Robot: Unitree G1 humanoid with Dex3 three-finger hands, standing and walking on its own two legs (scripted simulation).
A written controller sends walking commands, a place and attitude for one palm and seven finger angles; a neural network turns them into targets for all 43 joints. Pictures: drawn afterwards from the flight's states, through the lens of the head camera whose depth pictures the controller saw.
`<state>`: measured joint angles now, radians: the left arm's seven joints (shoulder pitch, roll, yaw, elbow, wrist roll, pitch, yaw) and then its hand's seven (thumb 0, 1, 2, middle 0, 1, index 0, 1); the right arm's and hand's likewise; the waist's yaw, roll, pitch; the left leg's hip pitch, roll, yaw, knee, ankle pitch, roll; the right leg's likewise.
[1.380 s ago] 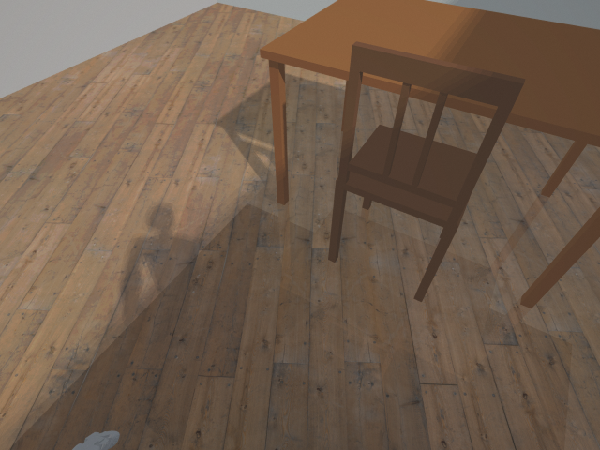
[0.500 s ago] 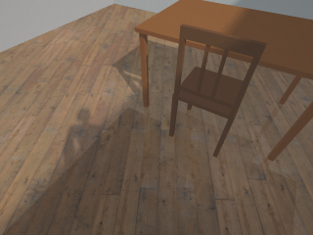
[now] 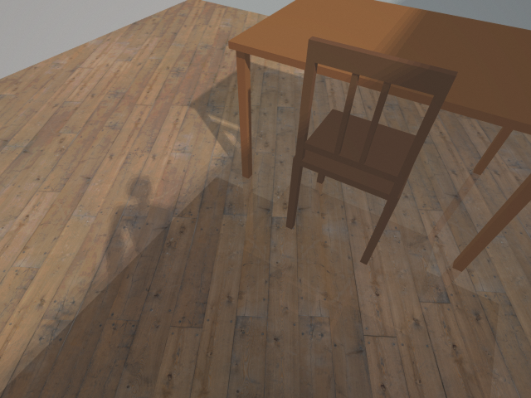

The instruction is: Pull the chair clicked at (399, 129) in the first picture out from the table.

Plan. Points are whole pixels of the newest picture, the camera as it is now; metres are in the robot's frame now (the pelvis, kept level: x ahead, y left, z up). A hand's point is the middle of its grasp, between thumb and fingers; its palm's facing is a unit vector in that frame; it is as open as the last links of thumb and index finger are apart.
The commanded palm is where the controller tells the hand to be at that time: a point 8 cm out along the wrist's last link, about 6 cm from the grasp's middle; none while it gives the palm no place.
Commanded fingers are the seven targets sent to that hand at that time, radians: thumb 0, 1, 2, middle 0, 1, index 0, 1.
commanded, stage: look at it before walking up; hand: left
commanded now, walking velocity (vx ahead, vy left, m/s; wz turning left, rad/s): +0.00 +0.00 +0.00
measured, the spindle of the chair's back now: (345, 116) +0.93 -0.20 -0.10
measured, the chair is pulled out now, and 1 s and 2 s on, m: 0.00 0.00 0.00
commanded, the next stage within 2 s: turn to face it in 0.16 s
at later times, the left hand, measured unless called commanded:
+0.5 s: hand out of the picture +0.08 +0.23 -0.17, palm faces -0.08 -0.94 -0.32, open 7.4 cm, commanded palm none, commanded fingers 0.00 0.90 0.90 -0.20 -0.30 -0.20 -0.30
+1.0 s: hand out of the picture +0.07 +0.16 -0.17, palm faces -0.24 -0.94 -0.24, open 7.4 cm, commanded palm none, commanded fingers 0.00 0.90 0.90 -0.20 -0.30 -0.20 -0.30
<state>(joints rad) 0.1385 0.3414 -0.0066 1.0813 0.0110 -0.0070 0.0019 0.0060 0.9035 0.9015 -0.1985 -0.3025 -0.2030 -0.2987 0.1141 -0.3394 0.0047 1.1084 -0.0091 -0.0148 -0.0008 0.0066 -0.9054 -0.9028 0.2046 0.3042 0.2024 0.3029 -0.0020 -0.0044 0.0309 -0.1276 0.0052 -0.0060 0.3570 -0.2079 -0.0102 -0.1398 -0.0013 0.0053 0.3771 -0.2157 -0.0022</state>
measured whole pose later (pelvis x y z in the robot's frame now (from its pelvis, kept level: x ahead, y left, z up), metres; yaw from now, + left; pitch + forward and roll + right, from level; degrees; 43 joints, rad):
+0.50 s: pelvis +0.00 +0.00 -0.01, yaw -5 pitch -1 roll +1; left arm 0.19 0.31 0.02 1.01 0.02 0.04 0.01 0.01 0.91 0.90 -0.20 -0.30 -0.20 -0.30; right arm 0.11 -0.28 -0.02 1.02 -0.01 0.01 -0.02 0.01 -0.91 -0.90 0.20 0.30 0.20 0.30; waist 0.01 -0.01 0.05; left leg -0.17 0.03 0.08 0.47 -0.29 -0.02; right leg -0.23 0.03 0.09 0.52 -0.27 -0.01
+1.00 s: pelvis -0.01 -0.02 +0.00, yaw -18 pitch +1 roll +1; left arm 0.29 0.18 0.05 0.94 0.02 0.02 0.01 0.01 0.90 0.90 -0.20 -0.30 -0.20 -0.30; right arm 0.16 -0.23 -0.06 0.98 -0.01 0.04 -0.03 0.01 -0.91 -0.90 0.20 0.30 0.20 0.30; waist 0.03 0.00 0.04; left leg -0.43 0.05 -0.01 0.95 -0.38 -0.06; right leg -0.28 0.08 0.08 0.45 -0.19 -0.06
